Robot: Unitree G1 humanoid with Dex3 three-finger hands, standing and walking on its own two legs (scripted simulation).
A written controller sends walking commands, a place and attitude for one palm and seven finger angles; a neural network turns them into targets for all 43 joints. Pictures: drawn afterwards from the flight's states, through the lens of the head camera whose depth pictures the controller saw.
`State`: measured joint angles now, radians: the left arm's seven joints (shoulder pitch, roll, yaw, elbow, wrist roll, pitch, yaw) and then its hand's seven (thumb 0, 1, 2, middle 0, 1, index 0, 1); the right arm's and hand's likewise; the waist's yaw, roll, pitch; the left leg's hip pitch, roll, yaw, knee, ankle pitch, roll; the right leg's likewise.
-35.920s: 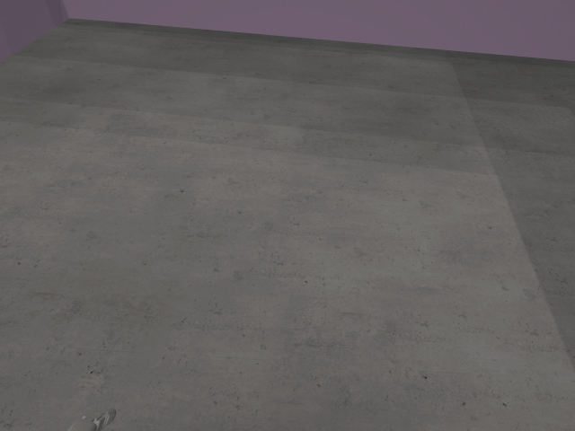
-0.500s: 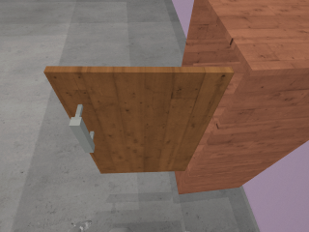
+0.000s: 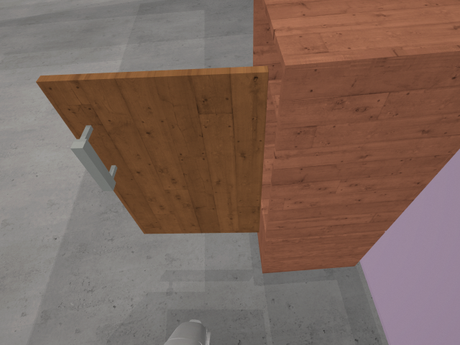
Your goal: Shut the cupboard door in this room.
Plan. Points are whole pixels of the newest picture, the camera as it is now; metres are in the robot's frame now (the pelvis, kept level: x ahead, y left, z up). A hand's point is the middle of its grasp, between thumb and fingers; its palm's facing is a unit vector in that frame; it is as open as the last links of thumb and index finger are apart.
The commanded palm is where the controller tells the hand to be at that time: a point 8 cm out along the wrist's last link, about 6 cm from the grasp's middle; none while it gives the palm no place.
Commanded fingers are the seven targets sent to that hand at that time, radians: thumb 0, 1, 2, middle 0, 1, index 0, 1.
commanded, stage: come to a stop and stand still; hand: left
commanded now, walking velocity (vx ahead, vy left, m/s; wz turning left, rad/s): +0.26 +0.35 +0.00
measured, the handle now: (98, 159) +0.44 +0.30 +0.04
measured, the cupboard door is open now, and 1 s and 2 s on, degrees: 86 86 86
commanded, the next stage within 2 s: none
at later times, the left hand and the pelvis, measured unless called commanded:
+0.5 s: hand out of the picture -0.11 +0.21 -0.16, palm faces +0.12 -0.96 -0.24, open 7.4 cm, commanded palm none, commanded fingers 0.00 0.90 0.90 -0.20 -0.30 -0.20 -0.30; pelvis -0.10 +0.01 +0.02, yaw +1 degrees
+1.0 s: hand out of the picture +0.02 +0.16 -0.17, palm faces -0.06 -0.97 -0.23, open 7.2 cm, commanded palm none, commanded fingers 0.00 0.90 0.90 -0.20 -0.30 -0.20 -0.30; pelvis -0.05 -0.02 +0.00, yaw -2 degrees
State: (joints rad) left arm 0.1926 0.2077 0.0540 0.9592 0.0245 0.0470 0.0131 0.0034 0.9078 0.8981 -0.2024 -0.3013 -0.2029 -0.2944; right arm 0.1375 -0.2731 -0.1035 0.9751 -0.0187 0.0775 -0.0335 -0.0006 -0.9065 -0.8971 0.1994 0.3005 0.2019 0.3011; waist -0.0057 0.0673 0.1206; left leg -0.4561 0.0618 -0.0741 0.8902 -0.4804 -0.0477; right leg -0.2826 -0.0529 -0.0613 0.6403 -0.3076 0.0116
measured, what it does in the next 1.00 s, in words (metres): steps on the spot: left foot, then right foot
